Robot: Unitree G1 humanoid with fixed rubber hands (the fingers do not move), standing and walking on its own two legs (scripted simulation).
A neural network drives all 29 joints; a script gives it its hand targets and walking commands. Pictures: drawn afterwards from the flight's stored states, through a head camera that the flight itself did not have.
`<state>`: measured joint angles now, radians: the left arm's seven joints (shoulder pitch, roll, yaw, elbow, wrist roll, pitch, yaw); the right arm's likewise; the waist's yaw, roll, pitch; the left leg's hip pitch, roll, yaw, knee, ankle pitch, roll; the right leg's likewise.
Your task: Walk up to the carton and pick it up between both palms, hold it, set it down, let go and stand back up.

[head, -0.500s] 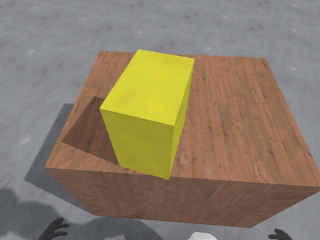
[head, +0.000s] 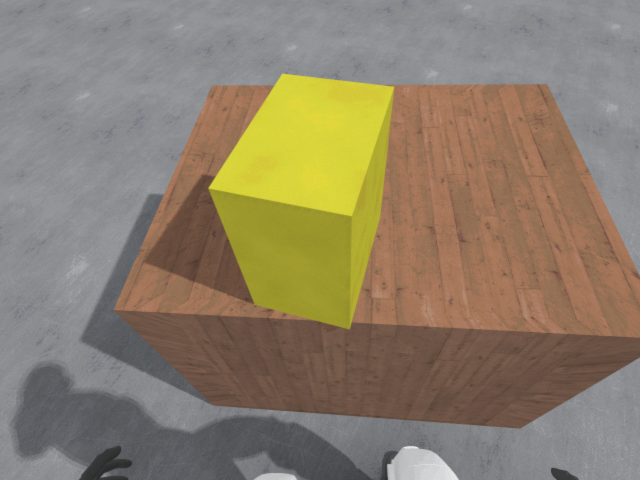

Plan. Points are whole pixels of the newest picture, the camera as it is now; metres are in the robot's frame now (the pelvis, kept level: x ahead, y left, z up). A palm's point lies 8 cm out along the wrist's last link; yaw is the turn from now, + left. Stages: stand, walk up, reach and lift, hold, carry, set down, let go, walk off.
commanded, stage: walk up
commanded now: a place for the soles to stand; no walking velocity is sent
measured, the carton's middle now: (317, 206) +0.48 +0.02 +0.02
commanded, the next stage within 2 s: reach and lift in 1.78 s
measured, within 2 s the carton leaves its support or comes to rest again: neither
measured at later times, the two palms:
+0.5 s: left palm out of the picture +0.05 +0.32 -0.08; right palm out of the picture +0.05 -0.30 -0.09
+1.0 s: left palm out of the picture +0.02 +0.31 -0.09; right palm out of the picture +0.01 -0.30 -0.09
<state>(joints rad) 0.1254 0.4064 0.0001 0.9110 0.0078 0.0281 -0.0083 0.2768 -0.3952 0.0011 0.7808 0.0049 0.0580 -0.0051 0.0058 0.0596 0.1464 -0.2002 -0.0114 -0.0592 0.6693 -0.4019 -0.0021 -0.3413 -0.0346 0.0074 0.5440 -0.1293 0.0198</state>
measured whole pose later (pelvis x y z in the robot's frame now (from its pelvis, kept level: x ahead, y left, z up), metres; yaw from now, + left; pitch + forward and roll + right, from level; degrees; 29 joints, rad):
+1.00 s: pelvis -0.04 +0.00 +0.02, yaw +0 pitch -2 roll +0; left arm 0.20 0.39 0.00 1.00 0.00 0.00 0.01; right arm 0.26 -0.40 0.00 0.93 0.00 0.00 0.01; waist 0.00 0.01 0.06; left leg -0.20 -0.03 -0.06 0.42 -0.18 0.01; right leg -0.18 0.00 0.02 0.43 -0.22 0.00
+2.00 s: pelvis -0.05 +0.00 -0.01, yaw +0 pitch -5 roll +0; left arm 0.02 0.37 0.00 0.54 0.03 0.50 0.01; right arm 0.07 -0.38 -0.12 0.95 -0.08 -0.07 0.07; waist 0.00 -0.01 0.16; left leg -0.31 -0.02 -0.05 0.73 -0.34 0.00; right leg -0.28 0.01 0.01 0.72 -0.37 0.00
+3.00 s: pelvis -0.03 +0.01 +0.02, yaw +0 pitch -3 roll +0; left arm 0.14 0.36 0.00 0.42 -0.11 0.07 -0.08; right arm 0.20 -0.07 -0.05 0.53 0.04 -0.18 -0.13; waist 0.00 -0.05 0.09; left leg -0.18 -0.02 -0.05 0.47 -0.24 0.00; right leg -0.14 0.01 0.01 0.45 -0.25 0.00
